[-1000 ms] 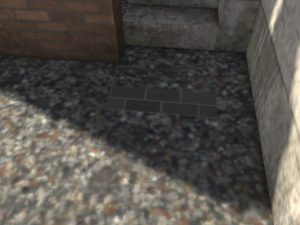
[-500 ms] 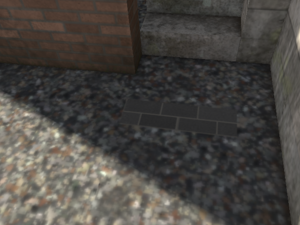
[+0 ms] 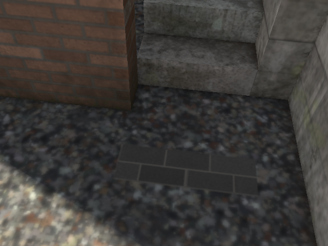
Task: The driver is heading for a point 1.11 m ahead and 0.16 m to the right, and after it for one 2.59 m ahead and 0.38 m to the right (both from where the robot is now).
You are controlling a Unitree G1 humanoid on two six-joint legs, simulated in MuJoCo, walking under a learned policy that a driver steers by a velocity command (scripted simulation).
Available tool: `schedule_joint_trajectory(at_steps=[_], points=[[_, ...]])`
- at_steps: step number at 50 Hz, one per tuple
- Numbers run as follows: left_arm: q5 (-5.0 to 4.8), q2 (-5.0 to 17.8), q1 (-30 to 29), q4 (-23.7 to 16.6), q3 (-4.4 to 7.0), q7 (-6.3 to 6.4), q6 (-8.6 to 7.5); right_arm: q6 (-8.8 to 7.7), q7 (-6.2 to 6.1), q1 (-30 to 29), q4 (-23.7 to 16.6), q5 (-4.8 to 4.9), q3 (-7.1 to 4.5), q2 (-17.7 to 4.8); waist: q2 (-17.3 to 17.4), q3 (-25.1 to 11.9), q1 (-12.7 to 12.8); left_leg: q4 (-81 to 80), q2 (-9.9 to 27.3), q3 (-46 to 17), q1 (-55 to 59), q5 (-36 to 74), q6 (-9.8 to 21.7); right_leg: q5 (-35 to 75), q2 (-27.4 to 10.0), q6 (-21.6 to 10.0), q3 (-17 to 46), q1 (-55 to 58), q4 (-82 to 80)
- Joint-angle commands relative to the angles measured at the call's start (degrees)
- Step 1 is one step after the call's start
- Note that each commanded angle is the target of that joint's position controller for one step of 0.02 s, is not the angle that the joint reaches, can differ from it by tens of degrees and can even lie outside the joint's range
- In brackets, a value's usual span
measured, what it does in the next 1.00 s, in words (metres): walks ahead: right foot, then left foot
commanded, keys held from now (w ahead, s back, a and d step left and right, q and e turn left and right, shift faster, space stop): w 0.70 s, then w+e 0.30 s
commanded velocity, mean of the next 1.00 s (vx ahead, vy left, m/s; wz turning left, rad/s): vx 0.50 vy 0.00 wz -0.08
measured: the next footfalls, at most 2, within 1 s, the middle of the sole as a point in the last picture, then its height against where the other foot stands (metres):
right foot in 0.26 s outside the picture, level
left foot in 0.78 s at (133, 221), level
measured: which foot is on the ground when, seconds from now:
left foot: down 0.00-0.28, up 0.30-0.76, down 0.78-1.00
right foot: up 0.00-0.24, down 0.26-0.80, up 0.82-1.00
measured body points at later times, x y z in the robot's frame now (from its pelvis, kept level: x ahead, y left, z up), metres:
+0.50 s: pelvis +0.28 -0.02 +0.00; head +0.30 -0.02 +0.45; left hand +0.26 +0.23 -0.15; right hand +0.38 -0.27 -0.14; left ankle +0.33 +0.13 -0.67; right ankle +0.28 -0.07 -0.75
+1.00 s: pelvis +0.56 +0.05 +0.00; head +0.58 +0.06 +0.45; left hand +0.64 +0.30 -0.15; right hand +0.57 -0.22 -0.13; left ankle +0.57 +0.12 -0.75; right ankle +0.55 -0.10 -0.66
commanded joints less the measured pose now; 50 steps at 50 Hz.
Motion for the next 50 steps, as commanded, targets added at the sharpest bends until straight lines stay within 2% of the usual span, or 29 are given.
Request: schedule_joint_trajectory(at_steps=[1, 5, 8, 10, 12, 13, 14, 15, 16, 18, 19, 20, 21, 24, 26, 30, 35, 36, 37, 38, 39, 40, 41, 42, 43, 44, 46, 49, 50], points=[[-0.41, 2.1, -4.0, -3.3, -0.24, 0.00, -0.33, -0.86, -0.32, 2.5, -1.4, -0.01, -0.40, -6.3, 5.0, 4.9, 0.5, -6.4, 14.9, -9.6, -1.4, 21.9, 0.6, 5.2, 1.3, 1.1, -2.6, -2.3, -7.7], [-0.80, 1.8, -10.7, -4.7, -1.20, -0.02, -0.56, -0.76, -1.16, 6.3, 0.6, -0.36, 0.14, -6.7, 5.7, 5.2, -1.6, -4.9, 15.0, -8.0, 5.5, 30.8, 0.2, 7.6, 3.8, 0.5, -5.3, -0.7, -17.5], [-0.99, 2.7, -12.2, -5.1, -1.38, 0.14, -1.18, -0.53, -1.87, 6.3, 1.5, -0.97, 0.37, -7.4, 5.8, 4.8, -1.2, -1.5, 16.1, -6.8, 10.5, 42.0, 0.4, 4.8, 5.8, -1.3, -6.3, 2.5, -22.3], [-0.83, 4.1, -7.7, -3.7, -0.97, 0.62, -1.70, -0.55, -2.31, 4.0, 1.5, -1.15, 0.32, -8.6, 7.1, 2.1, 1.3, 4.8, 16.7, -6.0, 12.2, 56.7, -0.2, -0.3, 8.6, -3.4, -7.2, 9.4, -23.7], [-0.71, 6.4, 4.6, 0.6, 0.19, 1.49, -2.44, -0.05, -2.41, 2.0, 1.4, -1.51, 0.16, -9.7, 7.3, -3.6, 6.4, 19.0, 16.7, -5.8, 12.6, 61.4, -0.4, -3.0, 10.4, -5.6, -6.6, 20.9, -27.6], [0.22, 7.8, 13.2, 3.1, 0.94, 2.08, -2.92, -0.01, -2.15, -0.4, 0.7, -1.01, 0.31, -9.7, 6.1, -7.7, 10.7, 30.8, 15.6, -5.0, 4.6, 51.6, -0.1, -0.3, 6.3, -7.7, -2.5, 33.6, -29.5], [1.72, 14.1, 20.2, 4.0, 2.68, 2.69, -2.90, -0.13, -1.36, 3.3, -1.1, 0.66, 1.30, -5.4, -4.5, -15.4, 10.2, 52.9, 9.1, -1.8, -14.7, 23.8, -2.2, -1.3, -9.3, -14.3, 18.3, 52.6, -28.3], [-0.02, 11.5, 18.1, 4.1, 2.61, 1.86, -1.65, -0.07, -1.07, 6.7, 0.1, 0.43, 0.91, -5.9, -9.3, -20.2, 7.7, 67.3, 0.7, -4.4, -28.5, -18.8, -2.4, -6.3, -16.9, -19.2, 37.8, 58.6, -35.3], [-1.48, 9.7, 10.9, 3.0, 2.12, 1.36, -1.50, -0.01, -1.16, 0.2, -1.6, -0.79, 0.13, -9.2, -2.9, -10.5, 5.6, 67.0, 5.2, -8.4, -33.8, -13.4, -1.1, -13.5, -13.6, -16.7, 30.8, 50.0, -38.4], [-1.16, 3.8, 5.7, 2.7, 0.70, 1.25, -2.06, -0.18, -0.13, -6.0, -3.4, -0.57, 0.07, -7.9, 1.8, 0.1, 3.0, 59.6, 9.1, -8.7, -32.0, -5.4, -1.4, -9.3, -9.6, -13.3, 19.2, 35.6, -44.0], [-1.35, 2.6, 6.1, 3.8, 0.01, 1.51, -2.50, 0.56, 0.06, -6.6, -3.8, -1.34, 0.12, -6.9, 1.7, 2.4, 1.6, 56.0, 10.2, -8.4, -30.0, -4.4, -2.3, -7.3, -7.0, -11.0, 15.8, 30.5, -45.2], [-1.20, 1.8, 7.4, 4.6, -0.24, 1.80, -3.03, 1.48, 0.55, -5.3, -3.4, -1.73, 0.56, -4.9, 0.7, 2.3, 0.6, 53.9, 10.4, -8.2, -27.5, -3.3, -3.2, -4.2, -5.6, -10.2, 12.8, 28.9, -45.9], [-1.16, 2.5, 9.3, 5.4, -0.19, 1.90, -3.57, 2.06, 0.79, -5.2, -3.5, -1.87, 0.64, -4.2, 0.4, 2.2, 0.4, 52.7, 10.2, -7.3, -26.9, -2.9, -3.8, -0.3, -5.1, -10.3, 11.2, 28.0, -46.0], [-1.32, 5.3, 12.3, 6.4, 0.20, 1.87, -4.37, 3.20, 1.02, -11.4, -6.3, -1.97, 0.65, -4.5, 0.0, 4.1, 0.4, 45.6, 11.6, -5.3, -30.6, 0.6, -5.7, 3.6, -4.4, -10.6, 7.8, 26.6, -47.6], [-1.53, 5.5, 13.9, 6.5, 0.06, 1.78, -4.37, 3.31, 1.11, -17.5, -8.7, -1.69, 0.80, -4.7, 0.1, 5.3, 1.6, 38.1, 12.0, -4.1, -32.3, 5.2, -6.5, 5.4, -3.5, -9.8, 6.2, 27.1, -48.3], [-1.66, 6.2, 17.4, 7.3, -0.18, 1.78, -4.47, 3.06, 1.22, -24.5, -11.3, -0.87, 1.36, -3.9, -0.1, 4.4, 3.6, 26.9, 10.2, -2.1, -30.3, 11.9, -6.1, 13.7, -3.5, -8.4, 4.0, 31.7, -46.9], [-0.72, 7.1, 18.7, 8.4, 0.18, 2.29, -3.51, 2.31, 1.00, -28.4, -13.5, -0.75, 0.64, -6.0, -2.2, 5.0, 4.0, 20.3, 9.5, -2.4, -30.9, 6.8, -3.6, 19.3, -6.6, -8.3, 3.9, 42.0, -43.4], [-0.02, 7.6, 19.1, 8.7, 0.47, 2.20, -3.19, 2.12, 1.01, -27.3, -13.5, -0.71, 0.56, -6.2, -3.1, 3.9, 3.4, 18.8, 8.9, -2.1, -28.2, 4.2, -2.6, 22.8, -6.8, -8.1, 3.5, 43.3, -40.5], [0.03, 7.7, 18.5, 8.7, 0.60, 2.19, -2.99, 1.72, 0.81, -23.9, -12.6, -0.78, 0.10, -6.9, -2.6, 2.3, 1.8, 17.2, 7.3, -1.5, -22.8, 2.0, -1.7, 29.5, -6.5, -7.5, 3.4, 42.9, -35.9], [-0.26, 8.0, 17.4, 8.4, 0.67, 2.02, -2.78, 1.10, 0.44, -15.8, -10.0, -1.05, -0.57, -7.6, -1.1, -1.6, -1.7, 13.8, 5.6, -0.5, -12.9, 2.7, -0.7, 33.3, -4.9, -6.6, 2.4, 40.9, -26.9], [-0.69, 6.7, 17.3, 7.8, 0.28, 1.93, -2.93, 0.08, -0.23, -5.7, -7.3, -1.97, -1.68, -10.5, 1.5, -7.7, -5.3, 12.5, 9.8, -5.1, 1.9, 3.0, 1.2, 25.1, -2.1, -5.2, 1.1, 33.0, -14.3], [-2.64, 1.5, 18.8, 5.2, -1.16, 1.26, -3.08, -0.20, -0.96, 1.9, -6.8, -3.06, -3.23, -16.4, 10.7, -15.9, -6.3, 9.2, 26.4, -26.3, 19.1, -5.8, 5.1, -0.4, 4.6, -2.5, -2.8, 14.8, 5.0], [-2.66, 4.2, 21.1, 5.7, -0.10, 1.48, -2.64, 0.93, -0.53, 0.8, -6.4, -1.52, -3.76, -17.2, 14.2, -18.9, -4.9, 2.9, 32.4, -41.3, 20.2, -7.7, 8.5, -25.1, 9.0, -2.6, -0.4, 5.4, 16.6], [-1.93, 6.7, 16.9, 5.2, 0.71, 1.68, -2.11, 0.96, -0.50, -5.8, -7.8, -0.80, -2.93, -13.3, 7.5, -10.4, -2.3, 0.9, 30.2, -34.8, 11.7, -11.0, 6.8, -20.5, 4.6, -3.3, 3.0, 3.3, 18.4], [-1.37, 6.2, 11.9, 4.2, 0.61, 1.24, -2.18, 0.18, -0.30, -10.8, -8.7, -0.60, -2.18, -9.9, 2.9, -4.7, -1.4, -2.3, 28.1, -28.1, 3.8, -11.1, 5.5, -15.3, 2.6, -3.1, 3.0, 3.6, 16.2], [-0.75, 4.3, 10.6, 3.9, 0.45, 0.88, -1.88, -0.36, -0.71, -13.1, -8.5, -0.40, -1.88, -8.9, 3.5, -1.2, 0.3, -4.8, 25.8, -22.5, -1.4, -8.7, 3.3, -13.2, 0.8, -2.7, 2.7, 5.0, 13.3], [0.64, 3.1, 10.9, 3.6, 0.54, 0.06, -0.27, -1.57, -1.29, -12.4, -6.9, -0.01, -1.33, -7.1, 4.8, 0.6, 2.5, -6.3, 22.7, -14.2, -5.8, -0.2, 1.3, -11.1, -0.5, -1.8, 2.4, 7.6, 11.5], [1.07, 2.9, 7.1, 2.0, 0.86, -0.60, 1.27, -3.25, -1.33, -8.6, -4.5, 1.02, -1.28, -6.6, 4.7, 0.5, 3.3, -6.2, 21.7, -7.1, -3.5, 9.9, 0.6, -5.5, -1.3, -1.7, 1.6, 2.6, 11.6], [1.26, 3.5, 4.5, 1.0, 1.13, -0.87, 1.25, -3.07, -1.27, -7.5, -4.1, 0.38, -0.93, -5.8, 4.3, 0.3, 2.7, -6.1, 21.1, -4.8, -2.3, 11.4, 0.2, -3.2, -1.5, -2.0, 1.8, 0.0, 11.5]])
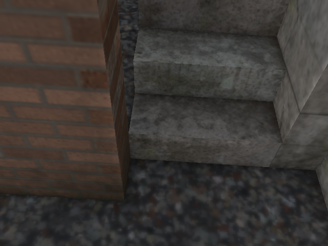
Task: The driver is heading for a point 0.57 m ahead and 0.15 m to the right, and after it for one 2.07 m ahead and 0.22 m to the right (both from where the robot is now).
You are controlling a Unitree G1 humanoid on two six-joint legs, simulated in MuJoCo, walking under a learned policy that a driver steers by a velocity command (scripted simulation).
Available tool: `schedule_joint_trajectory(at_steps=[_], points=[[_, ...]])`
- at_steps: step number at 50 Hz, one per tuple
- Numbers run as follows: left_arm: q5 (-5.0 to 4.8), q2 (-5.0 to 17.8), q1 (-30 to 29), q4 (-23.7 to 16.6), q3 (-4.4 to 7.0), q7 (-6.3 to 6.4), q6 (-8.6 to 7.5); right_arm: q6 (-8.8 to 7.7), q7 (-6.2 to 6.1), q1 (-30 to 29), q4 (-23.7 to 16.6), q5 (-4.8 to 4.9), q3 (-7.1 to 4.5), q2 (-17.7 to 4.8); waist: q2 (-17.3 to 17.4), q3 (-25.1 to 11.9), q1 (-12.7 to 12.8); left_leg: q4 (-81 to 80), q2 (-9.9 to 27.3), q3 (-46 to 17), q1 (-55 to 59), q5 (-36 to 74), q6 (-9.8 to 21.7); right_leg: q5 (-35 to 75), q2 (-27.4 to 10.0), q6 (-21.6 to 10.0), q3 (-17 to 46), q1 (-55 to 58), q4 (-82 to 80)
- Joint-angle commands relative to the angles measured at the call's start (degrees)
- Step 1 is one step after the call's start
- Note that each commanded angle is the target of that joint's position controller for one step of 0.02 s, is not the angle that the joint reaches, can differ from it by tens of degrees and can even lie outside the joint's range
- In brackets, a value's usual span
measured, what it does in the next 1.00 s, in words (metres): walks ahead, turning right: right foot, then left foot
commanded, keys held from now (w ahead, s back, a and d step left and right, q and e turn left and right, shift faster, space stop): w+e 0.64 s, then w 0.02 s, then w+q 0.34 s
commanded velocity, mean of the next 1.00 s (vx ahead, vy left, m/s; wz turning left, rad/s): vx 0.50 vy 0.00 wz -0.35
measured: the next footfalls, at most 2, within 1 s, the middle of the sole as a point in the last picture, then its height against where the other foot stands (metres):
right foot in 0.32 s outside the picture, level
left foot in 0.84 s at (180, 205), level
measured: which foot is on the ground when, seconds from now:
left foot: down 0.00-0.34, up 0.36-0.82, down 0.84-1.00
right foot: up 0.00-0.30, down 0.32-0.86, up 0.88-1.00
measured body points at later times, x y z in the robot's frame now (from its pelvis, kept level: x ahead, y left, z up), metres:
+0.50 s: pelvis +0.26 -0.07 -0.01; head +0.30 -0.08 +0.44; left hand +0.41 +0.18 -0.14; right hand +0.28 -0.34 -0.14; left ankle +0.26 +0.09 -0.66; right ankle +0.27 -0.11 -0.75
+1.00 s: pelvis +0.52 -0.11 +0.00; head +0.56 -0.11 +0.44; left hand +0.69 +0.09 -0.14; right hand +0.49 -0.39 -0.13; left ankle +0.62 -0.05 -0.75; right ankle +0.41 -0.19 -0.66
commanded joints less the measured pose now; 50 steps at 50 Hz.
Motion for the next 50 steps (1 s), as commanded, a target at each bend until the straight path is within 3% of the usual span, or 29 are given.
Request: schedule_joint_trajectory(at_steps=[1, 4, 7, 8, 11, 14, 16, 17, 18, 19, 20, 21, 23, 25, 27, 30, 32, 33, 35, 37, 39, 41, 42, 43, 44, 45, 46, 47, 50], points=[[0.36, 0.6, -1.4, -3.2, 0.29, -0.90, 0.61, -1.35, -0.11, 2.9, -0.6, -0.20, -0.22, -3.4, 5.9, -0.7, 0.7, -10.4, 15.6, -7.9, 3.6, 10.8, 2.8, 7.1, -2.7, -0.2, 1.4, -8.6, 0.4], [-0.21, 0.6, -8.5, -5.6, -0.08, -1.47, 0.38, -1.44, -0.11, 4.7, 0.2, -0.63, -0.03, -3.8, 6.2, 1.1, -0.3, -11.0, 14.5, -3.5, 3.5, 15.4, 2.5, 12.9, -1.9, 0.2, -0.4, -10.1, -7.8], [-0.40, -0.6, -13.7, -7.7, -0.87, -1.09, 0.52, -1.03, -0.60, 7.2, 0.6, 0.06, 0.27, -3.2, 5.6, 2.0, -1.6, -10.8, 14.2, 0.4, 6.2, 22.6, 1.7, 16.5, -0.6, 0.5, -3.8, -6.8, -21.4], [-0.99, -1.4, -14.1, -7.8, -1.05, -1.13, 0.63, 0.00, -0.62, 8.1, 0.9, -0.38, 0.73, -2.5, 6.5, 2.5, -1.8, -10.0, 13.5, 2.3, 6.9, 24.4, 1.1, 16.8, 0.5, 0.4, -5.7, -4.8, -24.2], [-0.50, -0.1, -17.1, -9.5, -0.95, -1.59, 0.58, 1.32, -1.19, 10.3, 1.1, -0.88, 0.27, -4.4, 7.6, 2.7, -2.0, -7.0, 15.6, 4.1, 11.6, 32.5, 0.7, 12.4, 2.2, -1.1, -7.8, -2.1, -29.0], [0.48, 3.1, -11.1, -8.8, 0.48, -0.50, -0.20, 1.75, -2.41, 8.8, 0.2, -1.63, -0.57, -6.5, 7.8, -1.9, 1.9, 5.4, 17.6, 4.8, 17.6, 48.4, 0.9, 4.5, 6.0, -5.1, -9.1, 3.3, -30.7], [1.17, 6.4, 0.9, -5.3, 2.27, 0.16, -1.12, 2.30, -1.22, 8.0, -1.5, -1.36, -1.63, -8.9, 7.9, -7.8, 6.2, 26.6, 16.4, 5.7, 12.5, 46.0, 0.7, 0.8, 9.1, -8.9, -8.9, 17.7, -35.4], [1.64, 11.5, 10.9, -2.9, 4.27, 1.20, -1.41, 2.40, -0.99, 7.4, -4.2, -1.53, -1.38, -7.7, 2.9, -15.7, 9.4, 44.5, 15.5, 5.8, -1.3, 28.0, -1.2, -6.2, -1.4, -12.5, 5.9, 34.6, -37.1], [0.42, 17.4, 8.4, -4.5, 5.75, 2.27, -0.56, 1.69, 0.48, 5.9, -9.1, -0.53, -0.43, -2.6, -14.2, -17.4, 5.1, 66.3, 0.5, 1.9, -31.9, -20.6, -5.4, -9.3, -14.4, -21.9, 38.6, 52.1, -45.7], [0.04, 17.1, 6.1, -5.3, 5.56, 2.60, 0.25, 0.99, 0.10, 0.7, -10.2, -1.35, -0.08, -4.4, -3.5, -15.0, 4.8, 67.9, 3.4, -10.3, -38.5, -17.5, -3.9, -5.7, -14.6, -19.4, 40.3, 49.9, -50.9], [-1.18, 13.3, 2.4, -6.0, 4.84, 3.13, 0.09, 0.66, 0.11, -2.0, -9.9, -0.98, -0.21, -5.7, 4.4, -9.2, 3.8, 63.0, 6.6, -11.9, -36.4, -9.8, -3.8, 0.0, -13.2, -17.0, 29.9, 41.4, -50.6], [-1.34, 10.1, -0.4, -5.4, 4.14, 2.83, -0.49, 0.65, -0.19, 0.3, -8.8, -0.29, -0.07, -5.1, 7.4, -4.9, 0.6, 57.0, 8.3, -11.6, -32.0, -7.9, -4.2, 7.4, -10.4, -14.7, 23.7, 33.5, -51.5], [-2.14, 8.2, -2.7, -5.4, 3.39, 2.46, -1.72, 2.83, -0.33, 1.0, -9.1, -3.08, -0.01, -4.7, 6.1, -3.5, -2.2, 50.3, 9.5, -12.4, -24.9, -9.0, -6.0, 15.7, -5.6, -12.8, 17.3, 25.4, -51.8], [-2.72, 7.8, -0.1, -5.0, 3.28, 2.03, -2.77, 4.78, 0.05, 1.0, -9.8, -4.19, 0.42, -3.0, 4.0, -4.2, -2.5, 47.3, 9.4, -11.9, -24.4, -10.1, -7.3, 20.0, -4.3, -13.6, 15.7, 23.8, -51.2], [-3.17, 9.4, 2.5, -3.8, 3.75, 1.87, -3.14, 4.87, 0.73, -7.6, -14.2, -3.32, 0.60, -4.3, 3.1, -0.9, -0.2, 42.3, 9.6, -11.1, -28.5, -4.6, -7.9, 15.0, -2.3, -12.4, 15.2, 22.0, -53.7], [-2.89, 10.4, 6.6, -2.8, 4.15, 1.62, -4.49, 4.63, 1.43, -13.8, -16.9, -2.62, 0.53, -6.2, 0.5, -1.0, 2.1, 33.7, 8.8, -11.2, -32.8, 3.8, -8.7, 12.2, -1.7, -10.5, 17.0, 25.6, -55.3], [-3.27, 7.7, 9.1, -3.0, 3.06, 1.76, -4.66, 4.41, 1.60, -17.5, -17.4, -2.32, 0.38, -7.3, 0.3, -2.3, 3.8, 29.1, 7.6, -11.9, -34.7, 8.5, -8.1, 17.8, -1.3, -9.0, 16.6, 30.8, -53.3], [-2.62, 8.0, 9.6, -3.3, 3.19, 2.01, -4.23, 3.97, 2.25, -17.4, -16.6, -3.36, 0.93, -6.2, 0.4, -4.2, 3.9, 25.5, 7.3, -11.5, -34.7, 10.9, -6.9, 22.2, -1.2, -8.1, 15.5, 33.9, -51.6], [-2.65, 6.1, 12.1, -2.9, 2.46, 2.11, -4.71, 2.47, 2.91, -20.0, -16.9, -3.36, 2.01, -4.3, -0.5, -3.3, 4.7, 17.7, 6.3, -9.1, -28.8, 15.1, -4.5, 27.1, -0.6, -6.0, 12.6, 31.5, -52.2], [-2.41, 6.5, 10.9, -3.2, 2.45, 2.03, -5.58, 1.16, 2.66, -20.8, -16.3, -2.82, 2.66, -4.4, -1.0, -2.6, 4.4, 12.0, 4.7, -7.5, -19.5, 16.9, -2.8, 33.2, -0.4, -3.9, 10.8, 27.9, -53.0], [-2.40, 7.5, 8.9, -2.6, 2.70, 2.08, -7.01, 0.46, 1.35, -14.3, -14.3, -2.17, 1.68, -7.7, -2.9, -5.2, 0.7, 10.4, 2.8, -8.3, -12.2, 14.3, -0.8, 44.9, -1.8, -2.0, 10.5, 30.6, -48.6], [-2.57, 8.2, 7.1, -1.6, 2.47, 1.88, -7.25, 0.57, 0.13, -0.4, -9.7, -2.37, 0.53, -10.5, -2.5, -11.5, -6.9, 6.0, 0.7, -7.3, -1.6, 11.2, 1.9, 52.9, 0.8, 0.0, 8.2, 33.6, -31.1], [-2.76, 6.0, 6.3, -2.1, 1.60, 2.29, -7.50, 0.40, -0.88, 6.0, -7.5, -2.75, 0.02, -11.8, -0.1, -13.5, -9.3, 7.2, 5.0, -10.6, 6.8, 15.6, 3.3, 42.6, 2.8, 0.2, 7.2, 26.4, -20.8], [-4.49, 0.0, 16.0, -2.0, -0.06, 2.88, -7.30, 0.49, -0.92, 8.9, -7.2, -3.99, -1.85, -18.1, 14.3, -18.0, -5.1, 11.7, 21.3, -29.9, 22.3, 34.4, 13.0, 14.4, 8.9, 2.2, 2.4, 8.9, -0.2], [-2.62, 3.5, 17.9, -1.4, 0.37, 3.44, -7.33, 1.35, -0.57, 8.0, -5.3, -1.47, -2.22, -18.0, 18.1, -18.3, -2.8, -0.3, 26.7, -48.1, 19.1, 37.2, 19.3, -12.8, 13.3, 2.6, 1.6, 1.4, 11.0], [-0.57, 4.7, 15.6, -1.1, 0.44, 3.56, -6.67, 1.48, 0.07, 1.4, -6.9, 0.27, -1.54, -14.5, 10.7, -12.6, 0.7, -1.8, 23.8, -43.5, 10.7, 24.0, 17.5, -7.1, 6.6, 1.7, 5.6, 1.0, 14.0], [0.36, 5.5, 10.8, -1.9, 0.51, 3.15, -6.57, 1.58, 0.38, -3.8, -7.9, 0.47, -0.19, -9.8, 5.5, -9.9, 0.7, -3.4, 19.9, -36.4, 3.5, 19.3, 15.3, -3.1, 4.7, 1.9, 5.5, 2.5, 12.2], [0.85, 5.6, 6.7, -3.2, 0.53, 2.66, -6.46, 1.79, 0.26, -4.9, -7.6, 0.24, 0.59, -7.8, 3.7, -7.0, 0.6, -3.7, 17.3, -30.8, -1.2, 21.3, 14.3, -2.3, 3.6, 2.3, 5.2, 2.8, 9.9], [0.87, 1.1, 5.0, -4.9, -1.27, 1.98, -5.88, 2.45, 0.19, -5.1, -6.2, -0.56, 0.72, -9.0, 5.3, -6.6, 2.4, -2.0, 10.1, -20.0, -9.5, 36.0, 10.9, -3.4, 4.9, 4.1, 1.6, 11.7, -6.9]])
